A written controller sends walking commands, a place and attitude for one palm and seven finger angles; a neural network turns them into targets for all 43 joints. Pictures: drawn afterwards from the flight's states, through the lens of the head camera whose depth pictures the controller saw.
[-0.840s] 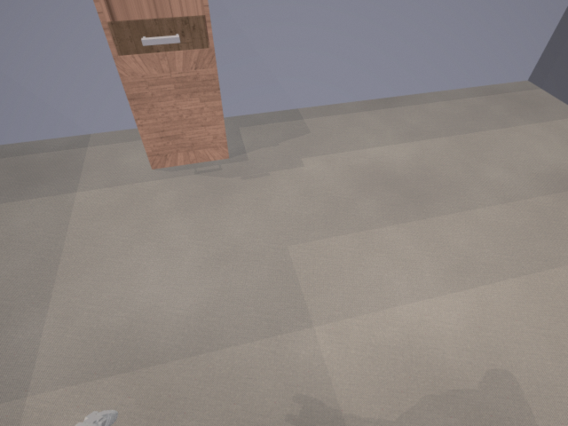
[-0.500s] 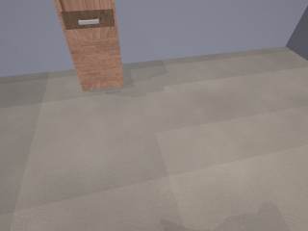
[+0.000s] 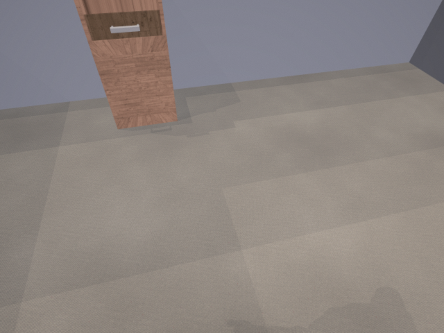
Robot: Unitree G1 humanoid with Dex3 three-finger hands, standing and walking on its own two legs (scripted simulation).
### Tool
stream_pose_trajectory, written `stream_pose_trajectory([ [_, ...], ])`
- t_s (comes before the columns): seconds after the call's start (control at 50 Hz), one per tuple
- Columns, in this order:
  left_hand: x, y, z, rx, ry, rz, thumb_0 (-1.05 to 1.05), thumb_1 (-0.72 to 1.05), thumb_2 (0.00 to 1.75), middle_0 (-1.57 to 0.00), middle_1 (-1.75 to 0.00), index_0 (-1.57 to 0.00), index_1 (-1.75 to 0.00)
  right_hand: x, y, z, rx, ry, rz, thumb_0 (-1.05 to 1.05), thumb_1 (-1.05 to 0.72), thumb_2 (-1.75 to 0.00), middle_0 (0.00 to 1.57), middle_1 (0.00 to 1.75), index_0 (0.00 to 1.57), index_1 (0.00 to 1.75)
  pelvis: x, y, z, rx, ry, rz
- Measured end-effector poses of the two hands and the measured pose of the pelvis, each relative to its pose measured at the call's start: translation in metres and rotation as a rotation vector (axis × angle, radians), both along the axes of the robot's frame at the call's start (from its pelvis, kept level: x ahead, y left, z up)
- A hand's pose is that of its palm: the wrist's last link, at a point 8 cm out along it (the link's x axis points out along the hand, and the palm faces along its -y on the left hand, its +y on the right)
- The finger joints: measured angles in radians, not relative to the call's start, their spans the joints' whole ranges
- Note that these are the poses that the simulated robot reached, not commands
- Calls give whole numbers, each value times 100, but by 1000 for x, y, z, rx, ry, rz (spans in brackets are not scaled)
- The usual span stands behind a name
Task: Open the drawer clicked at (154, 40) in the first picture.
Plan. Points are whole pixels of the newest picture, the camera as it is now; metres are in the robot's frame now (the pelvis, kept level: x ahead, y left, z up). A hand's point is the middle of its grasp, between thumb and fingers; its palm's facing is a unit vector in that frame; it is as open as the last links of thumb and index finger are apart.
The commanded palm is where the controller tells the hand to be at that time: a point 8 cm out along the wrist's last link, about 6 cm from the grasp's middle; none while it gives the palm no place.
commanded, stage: stand and wait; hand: left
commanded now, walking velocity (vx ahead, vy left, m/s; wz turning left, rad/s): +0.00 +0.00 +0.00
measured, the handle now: (125, 27) +1.58 +0.62 -0.08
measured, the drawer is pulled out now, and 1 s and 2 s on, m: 0.00 0.00 0.00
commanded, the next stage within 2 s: look at it before walking up in 0.04 s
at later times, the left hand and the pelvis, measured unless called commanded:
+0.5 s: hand out of the picture +0.09 +0.25 -0.16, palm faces -0.03 -0.94 -0.33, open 7.4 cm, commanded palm none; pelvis +0.02 +0.00 +0.00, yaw +0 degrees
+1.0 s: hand out of the picture +0.08 +0.23 -0.17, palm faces +0.02 -0.96 -0.26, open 7.4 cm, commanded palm none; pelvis +0.05 +0.01 +0.00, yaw +2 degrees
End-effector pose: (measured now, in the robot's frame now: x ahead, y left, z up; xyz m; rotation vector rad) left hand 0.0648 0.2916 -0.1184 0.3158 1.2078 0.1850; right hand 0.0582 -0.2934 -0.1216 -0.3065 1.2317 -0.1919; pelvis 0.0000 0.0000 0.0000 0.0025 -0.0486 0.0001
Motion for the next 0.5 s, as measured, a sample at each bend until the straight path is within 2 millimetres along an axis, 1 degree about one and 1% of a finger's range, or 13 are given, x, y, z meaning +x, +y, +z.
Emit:
stream_pose_trajectory([
  [0.24, 8, -1, -2, -10, 4, -6, 1, 90, 90, -21, -30, -20, -30, 10, 2, 2, -2, -4, 5, 1, -90, -90, 20, 30, 21, 30, 5, 2, 1, -1, 10, -1],
  [0.5, 19, 1, -1, -8, 6, -5, 1, 90, 90, -21, -30, -20, -30, 31, 3, 5, -6, -22, 14, 1, -90, -90, 20, 30, 21, 30, 15, 2, 2, -1, 14, -2],
])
